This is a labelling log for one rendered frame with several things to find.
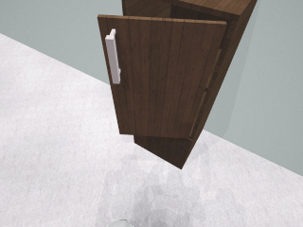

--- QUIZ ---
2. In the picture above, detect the cupboard door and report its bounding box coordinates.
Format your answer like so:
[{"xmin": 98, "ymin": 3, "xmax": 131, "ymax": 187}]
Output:
[{"xmin": 97, "ymin": 14, "xmax": 227, "ymax": 139}]

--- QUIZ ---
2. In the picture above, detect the handle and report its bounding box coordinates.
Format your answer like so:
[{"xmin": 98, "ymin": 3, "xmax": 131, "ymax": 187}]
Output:
[{"xmin": 105, "ymin": 29, "xmax": 121, "ymax": 84}]

